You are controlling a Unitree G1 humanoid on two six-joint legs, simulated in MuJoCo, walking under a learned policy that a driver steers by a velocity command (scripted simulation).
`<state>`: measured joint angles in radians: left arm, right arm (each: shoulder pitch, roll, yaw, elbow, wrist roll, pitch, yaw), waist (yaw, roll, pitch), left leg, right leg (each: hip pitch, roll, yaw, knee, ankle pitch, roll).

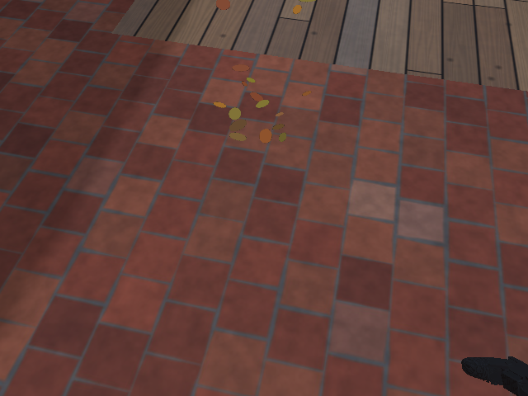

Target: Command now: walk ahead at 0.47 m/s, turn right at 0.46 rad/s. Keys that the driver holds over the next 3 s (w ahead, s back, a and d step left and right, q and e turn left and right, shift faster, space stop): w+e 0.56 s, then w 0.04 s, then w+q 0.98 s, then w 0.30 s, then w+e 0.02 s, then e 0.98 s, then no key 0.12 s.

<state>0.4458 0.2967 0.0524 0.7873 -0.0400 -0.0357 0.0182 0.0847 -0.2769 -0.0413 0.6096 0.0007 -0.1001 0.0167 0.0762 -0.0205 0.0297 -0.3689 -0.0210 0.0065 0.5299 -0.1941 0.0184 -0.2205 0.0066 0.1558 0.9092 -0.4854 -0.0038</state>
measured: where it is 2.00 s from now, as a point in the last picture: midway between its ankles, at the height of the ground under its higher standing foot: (349, 205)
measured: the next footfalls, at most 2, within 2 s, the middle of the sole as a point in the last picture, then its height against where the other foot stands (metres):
right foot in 0.42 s outside the picture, level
left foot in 0.96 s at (317, 298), level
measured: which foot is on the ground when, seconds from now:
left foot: down 0.00-0.44, up 0.46-0.94, down 0.96-1.00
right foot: up 0.00-0.40, down 0.42-0.98, up 1.00-1.00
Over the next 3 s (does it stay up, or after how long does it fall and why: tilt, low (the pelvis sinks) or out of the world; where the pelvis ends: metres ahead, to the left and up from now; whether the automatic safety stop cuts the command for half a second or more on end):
stays up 1.25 -0.10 0.01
